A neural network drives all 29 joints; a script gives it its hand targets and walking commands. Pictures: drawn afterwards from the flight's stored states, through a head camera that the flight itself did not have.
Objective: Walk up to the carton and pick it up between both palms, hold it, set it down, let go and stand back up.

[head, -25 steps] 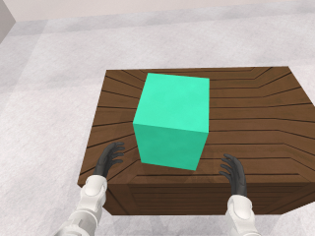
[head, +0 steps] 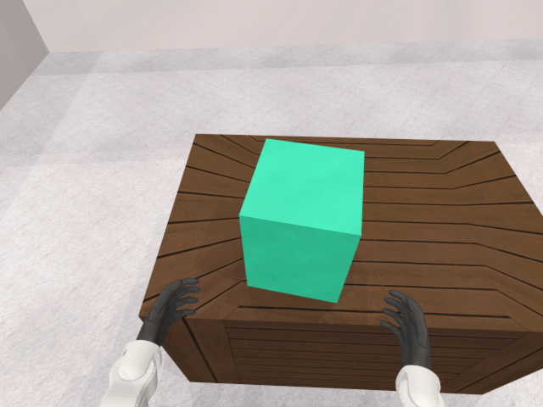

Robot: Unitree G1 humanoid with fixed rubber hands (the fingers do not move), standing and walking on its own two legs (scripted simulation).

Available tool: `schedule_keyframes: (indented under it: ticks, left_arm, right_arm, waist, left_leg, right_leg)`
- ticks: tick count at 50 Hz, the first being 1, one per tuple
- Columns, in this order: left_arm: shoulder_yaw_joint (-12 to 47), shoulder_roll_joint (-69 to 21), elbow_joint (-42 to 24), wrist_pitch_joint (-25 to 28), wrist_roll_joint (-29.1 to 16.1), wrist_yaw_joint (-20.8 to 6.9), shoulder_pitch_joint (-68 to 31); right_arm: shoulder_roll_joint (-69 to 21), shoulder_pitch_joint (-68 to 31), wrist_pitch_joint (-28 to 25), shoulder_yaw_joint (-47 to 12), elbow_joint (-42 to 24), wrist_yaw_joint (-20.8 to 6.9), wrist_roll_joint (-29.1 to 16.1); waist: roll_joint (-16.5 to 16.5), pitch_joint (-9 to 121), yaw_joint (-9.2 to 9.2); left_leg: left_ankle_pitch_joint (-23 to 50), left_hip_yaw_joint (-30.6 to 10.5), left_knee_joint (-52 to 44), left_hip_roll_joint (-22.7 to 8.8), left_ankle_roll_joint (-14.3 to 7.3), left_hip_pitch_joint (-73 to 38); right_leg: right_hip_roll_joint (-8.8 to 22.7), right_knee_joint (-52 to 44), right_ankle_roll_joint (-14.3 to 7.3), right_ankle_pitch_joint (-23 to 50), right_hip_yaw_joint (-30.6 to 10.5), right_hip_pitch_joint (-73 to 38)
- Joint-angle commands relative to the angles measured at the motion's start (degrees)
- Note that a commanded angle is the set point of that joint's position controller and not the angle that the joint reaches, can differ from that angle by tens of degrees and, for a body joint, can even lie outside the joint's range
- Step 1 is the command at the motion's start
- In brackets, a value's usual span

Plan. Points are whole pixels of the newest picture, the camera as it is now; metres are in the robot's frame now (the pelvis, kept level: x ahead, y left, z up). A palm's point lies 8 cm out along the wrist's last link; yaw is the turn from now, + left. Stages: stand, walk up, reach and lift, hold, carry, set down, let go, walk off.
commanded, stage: set down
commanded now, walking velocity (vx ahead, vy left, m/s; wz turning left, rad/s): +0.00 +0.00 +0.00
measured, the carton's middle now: (302, 222) +0.49 -0.04 -0.07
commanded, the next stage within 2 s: let go in 1.54 s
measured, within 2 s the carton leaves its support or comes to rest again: neither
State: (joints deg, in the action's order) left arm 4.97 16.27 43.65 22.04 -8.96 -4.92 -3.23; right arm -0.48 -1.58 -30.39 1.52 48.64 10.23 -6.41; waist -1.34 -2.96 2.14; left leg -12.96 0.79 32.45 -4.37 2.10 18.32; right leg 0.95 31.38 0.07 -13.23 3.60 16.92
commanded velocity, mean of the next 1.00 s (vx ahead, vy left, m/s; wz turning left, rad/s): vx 0.00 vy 0.00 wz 0.00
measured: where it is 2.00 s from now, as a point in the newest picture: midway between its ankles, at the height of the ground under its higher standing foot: outside the picture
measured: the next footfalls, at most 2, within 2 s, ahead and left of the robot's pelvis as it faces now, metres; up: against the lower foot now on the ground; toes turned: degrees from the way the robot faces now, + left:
none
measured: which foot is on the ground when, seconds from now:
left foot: down 0.00-1.00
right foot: down 0.00-1.00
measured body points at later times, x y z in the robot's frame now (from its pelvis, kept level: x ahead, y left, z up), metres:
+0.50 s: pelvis +0.03 -0.01 +0.01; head +0.06 -0.01 +0.46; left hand +0.24 +0.21 -0.05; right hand +0.22 -0.21 -0.06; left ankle +0.05 +0.15 -0.73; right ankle +0.04 -0.12 -0.73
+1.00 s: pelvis +0.04 -0.01 +0.01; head +0.05 -0.01 +0.46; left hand +0.24 +0.22 -0.05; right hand +0.23 -0.21 -0.06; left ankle +0.05 +0.15 -0.73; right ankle +0.04 -0.12 -0.73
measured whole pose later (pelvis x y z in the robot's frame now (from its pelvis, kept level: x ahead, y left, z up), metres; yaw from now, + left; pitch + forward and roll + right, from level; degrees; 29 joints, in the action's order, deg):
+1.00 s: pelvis +0.04 -0.01 +0.01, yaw +0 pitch -3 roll +0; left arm 2.1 16.5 33.4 7.1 -9.3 -5.3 8.7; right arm 4.6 8.2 -20.4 0.1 40.5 5.6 -6.4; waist -0.4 -4.4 1.1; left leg -12.7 1.0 24.8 -4.0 3.3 8.7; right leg 1.0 27.2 -0.6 -15.0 3.6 8.9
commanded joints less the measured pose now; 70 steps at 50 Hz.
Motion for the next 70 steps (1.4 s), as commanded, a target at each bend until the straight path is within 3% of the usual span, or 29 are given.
schedule_keyframes:
  ticks: [1, 6, 7, 8, 9, 12, 13, 17, 20, 22, 25, 29, 33, 35, 43, 44, 45, 46, 47, 50, 52, 54, 58, 59, 65, 67, 68, 69, 70]
  left_arm:
    - [-1.0, 6.1, -9.4, -1.3, -4.8, 0.3, -3.7]
    - [-2.5, 6.6, -12.5, -2.0, -2.8, 0.4, -0.3]
    - [-4.4, 7.8, -14.2, -2.0, -3.5, 0.1, 1.7]
    - [-3.1, 7.9, -14.3, -1.9, -3.8, -0.3, 1.6]
    - [-4.5, 8.0, -15.0, -2.9, -2.3, -0.2, 2.4]
    - [-5.1, 7.4, -16.2, -3.3, -1.6, -0.2, 3.6]
    - [-4.9, 8.1, -18.9, -2.2, -2.4, -0.9, 6.5]
    - [-5.8, 5.1, -15.0, -3.2, 1.3, -1.2, 12.8]
    - [-4.7, 6.4, -17.1, -4.0, -0.6, -2.1, 11.4]
    - [-6.1, 6.7, -20.0, -4.4, 1.5, -0.9, 9.8]
    - [-6.2, 7.0, -21.7, -4.4, 1.1, -0.6, 10.6]
    - [-4.6, 4.8, -19.3, -6.8, 3.1, 0.5, 11.4]
    - [-5.9, 8.6, -18.6, -9.1, 0.8, -0.6, 10.2]
    - [-5.4, 5.9, -16.6, -11.0, 3.0, 0.6, 10.0]
    - [-6.4, 7.1, -17.7, -14.1, 3.0, 0.6, 9.8]
    - [-6.8, 7.9, -18.7, -15.0, 2.8, 0.5, 10.4]
    - [-6.9, 7.9, -19.6, -14.3, 1.9, 0.0, 11.1]
    - [-7.6, 10.1, -21.1, -13.2, 1.5, -0.1, 10.3]
    - [-7.6, 7.8, -19.2, -14.1, 3.4, 0.9, 11.6]
    - [-7.6, 7.6, -23.1, -14.7, 2.8, -0.1, 14.6]
    - [-8.6, 8.3, -24.1, -15.5, 4.0, 0.4, 14.1]
    - [-6.8, 5.2, -18.9, -16.9, 5.1, 0.7, 13.7]
    - [-7.6, 7.4, -19.3, -18.0, 4.2, 0.0, 13.1]
    - [-7.8, 7.4, -23.2, -17.8, 4.4, 0.5, 12.9]
    - [-6.7, 5.2, -18.3, -21.0, 5.8, 1.8, 11.8]
    - [-6.8, 6.8, -21.8, -21.7, 5.3, 1.7, 10.0]
    - [-7.3, 5.1, -19.0, -22.2, 5.1, 2.1, 10.5]
    - [-8.3, 8.8, -21.5, -21.1, 3.6, 1.4, 10.6]
    - [-6.7, 6.1, -19.5, -22.2, 4.8, 2.1, 9.6]
  right_arm:
    - [2.4, -1.2, 1.0, -1.0, -9.3, -0.8, -1.2]
    - [4.2, 0.7, 0.6, -0.9, -13.4, -1.7, -1.1]
    - [4.5, 2.3, 0.0, -1.1, -17.4, -1.6, -1.3]
    - [4.1, 2.3, 0.1, -1.4, -17.4, -1.5, -1.5]
    - [4.8, 3.1, 0.6, -1.6, -15.7, -1.7, -1.5]
    - [6.2, 4.2, 0.2, -0.6, -14.2, -2.1, -0.9]
    - [5.2, 7.5, -0.1, -2.3, -17.9, -1.9, -1.7]
    - [6.6, 10.2, -1.2, -2.6, -12.7, -3.0, -2.3]
    - [5.2, 10.5, -0.7, -2.7, -15.4, -2.1, -2.1]
    - [7.0, 8.7, -1.2, -2.1, -14.9, -3.2, -2.1]
    - [6.9, 8.9, -0.3, -2.3, -17.2, -3.5, -0.7]
    - [9.9, 7.1, 0.9, 0.8, -10.8, -5.3, -0.6]
    - [6.8, 8.3, 3.9, -1.3, -16.7, -3.4, 0.7]
    - [9.1, 5.5, 5.5, -0.6, -13.0, -5.3, 0.7]
    - [8.5, 7.7, 8.3, 0.0, -14.7, -4.7, 2.7]
    - [9.9, 7.3, 8.4, 0.2, -17.5, -4.9, 2.8]
    - [8.5, 9.4, 7.9, -0.9, -18.3, -4.1, 2.7]
    - [8.2, 9.4, 7.5, -1.1, -21.3, -3.9, 1.6]
    - [10.7, 8.3, 7.9, 0.1, -15.5, -4.9, 2.5]
    - [9.8, 13.0, 8.4, -0.7, -16.6, -3.9, 1.6]
    - [10.3, 11.6, 8.2, -0.9, -15.4, -4.6, 1.2]
    - [12.8, 7.9, 9.2, -0.2, -12.5, -6.0, 2.1]
    - [9.9, 10.5, 10.5, -1.6, -16.9, -5.0, 2.7]
    - [11.5, 10.1, 10.2, -0.9, -16.3, -5.3, 2.0]
    - [12.0, 8.7, 13.0, 0.7, -11.8, -6.7, 4.5]
    - [12.1, 7.6, 13.7, 1.0, -16.4, -6.4, 5.2]
    - [12.7, 7.4, 13.9, 0.9, -14.3, -6.9, 5.9]
    - [10.3, 8.7, 13.3, 0.4, -20.1, -5.8, 5.1]
    - [12.0, 6.7, 14.5, -0.1, -15.2, -6.7, 4.4]
  waist:
    - [3.8, 6.3, -1.27]
    - [5.6, 7.6, -3.18]
    - [3.3, 8.8, -3.53]
    - [1.3, 7.5, -2.31]
    - [3.4, 7.8, -3.23]
    - [3.6, 9.4, -1.43]
    - [2.5, 10.9, -2.26]
    - [5.3, 8.7, -3.17]
    - [1.2, 8.9, -1.08]
    - [5.1, 9.6, -2.36]
    - [2.5, 10.8, -2.98]
    - [8.0, 8.0, -2.72]
    - [1.4, 4.4, -2.18]
    - [5.6, 5.1, -3.3]
    - [4.1, 3.8, -2.8]
    - [2.3, 6.0, -3.33]
    - [-0.4, 8.6, -1.73]
    - [0.2, 9.6, -2.84]
    - [3.5, 7.3, -3.37]
    - [3.0, 9.0, -1.56]
    - [5.7, 8.8, -2.66]
    - [5.6, 6.1, -2.95]
    - [2.5, 5.4, -2.24]
    - [4.5, 7.2, -2.42]
    - [6.1, 3.0, -2.89]
    - [5.3, 4.7, -3.18]
    - [3.5, 4.3, -3.62]
    - [-0.7, 5.4, -3.05]
    - [3.6, 3.6, -3.01]
  left_leg:
    - [-8.7, 0.6, -9.5, 5.0, -0.5, -9.5]
    - [-3.7, 0.5, -8.2, 6.0, -0.3, -10.6]
    - [0.3, 1.1, -7.7, 6.1, -0.3, -12.3]
    - [0.8, 0.8, -7.3, 5.6, -0.4, -11.8]
    - [2.2, 1.0, -7.8, 5.8, -0.2, -13.6]
    - [6.6, 0.8, -6.1, 5.9, 0.4, -15.1]
    - [8.9, 1.1, -5.7, 5.8, 0.1, -15.8]
    - [17.1, 0.6, -5.9, 5.9, 1.7, -18.5]
    - [14.4, 0.8, -6.0, 5.6, 0.6, -18.7]
    - [15.7, 1.3, -6.8, 5.5, 1.7, -19.0]
    - [15.2, 1.5, -6.9, 5.2, 0.9, -19.0]
    - [15.7, 1.4, -8.5, 4.8, 2.5, -20.4]
    - [7.1, 3.4, -10.0, 5.7, -0.4, -16.9]
    - [8.9, 2.6, -10.8, 4.8, 0.6, -18.9]
    - [7.4, 3.6, -11.2, 5.1, 0.4, -17.1]
    - [9.7, 3.7, -10.8, 4.8, 0.0, -18.6]
    - [12.2, 3.9, -9.7, 5.1, -0.1, -19.7]
    - [12.8, 4.5, -9.1, 5.7, -0.4, -18.4]
    - [14.6, 3.7, -10.0, 4.9, 1.1, -19.8]
    - [19.8, 3.7, -8.8, 5.0, 1.0, -22.4]
    - [21.4, 3.6, -9.0, 5.0, 1.6, -21.7]
    - [17.5, 3.0, -10.2, 4.4, 1.5, -21.1]
    - [16.0, 4.1, -10.3, 5.1, 0.5, -20.0]
    - [17.3, 3.9, -10.2, 4.5, 1.2, -20.5]
    - [11.3, 3.9, -12.1, 4.5, 1.3, -18.3]
    - [8.5, 3.9, -12.5, 4.2, 0.8, -17.5]
    - [9.8, 4.4, -12.5, 4.3, 0.9, -17.6]
    - [10.1, 4.8, -11.5, 4.7, -0.5, -16.4]
    - [8.4, 4.4, -12.5, 4.5, 0.5, -17.8]
  right_leg:
    - [-1.5, -10.9, -1.0, -8.8, -3.8, -5.0]
    - [-1.4, -11.0, -1.5, -6.7, -4.2, -4.5]
    - [-1.7, -10.9, -0.9, -3.1, -3.8, -6.4]
    - [-1.8, -11.1, -0.7, -2.6, -3.7, -5.2]
    - [-1.8, -11.7, -0.8, -1.9, -4.2, -4.7]
    - [-2.0, -10.7, -0.1, 3.6, -4.0, -5.5]
    - [-1.7, -11.1, -0.2, 4.8, -4.5, -6.3]
    - [-2.6, -11.5, -0.3, 12.2, -4.3, -6.5]
    - [-1.9, -12.0, 0.7, 11.5, -4.7, -6.9]
    - [-2.5, -12.1, -0.2, 10.7, -4.0, -7.6]
    - [-2.2, -11.9, 0.2, 10.3, -4.0, -7.9]
    - [-3.7, -13.0, -1.5, 6.0, -3.0, -5.7]
    - [-1.3, -14.9, 0.5, 2.5, -4.4, -7.4]
    - [-2.9, -14.0, -0.8, 1.4, -3.4, -6.0]
    - [-2.3, -14.0, -0.2, 1.7, -3.1, -6.8]
    - [-2.4, -14.3, 0.0, 4.2, -3.0, -8.0]
    - [-1.8, -13.5, 1.2, 10.3, -2.7, -8.7]
    - [-1.7, -13.6, 1.5, 9.9, -3.5, -9.8]
    - [-2.9, -12.9, 0.6, 9.7, -2.2, -8.1]
    - [-2.6, -13.4, 1.2, 16.4, -3.2, -10.2]
    - [-2.8, -13.4, 0.9, 16.2, -3.0, -10.6]
    - [-3.5, -14.8, -0.6, 8.7, -2.2, -6.7]
    - [-2.6, -14.7, 1.1, 10.3, -3.1, -9.1]
    - [-2.9, -14.3, 0.4, 11.2, -2.3, -8.8]
    - [-3.1, -14.5, -0.8, 3.7, -1.6, -7.6]
    - [-2.9, -14.3, -0.3, 1.7, -1.3, -7.9]
    - [-3.3, -13.8, -0.3, 2.4, -0.4, -7.6]
    - [-2.3, -14.7, 0.9, 4.9, -1.7, -9.0]
    - [-2.8, -14.1, 0.2, 3.0, -1.7, -7.6]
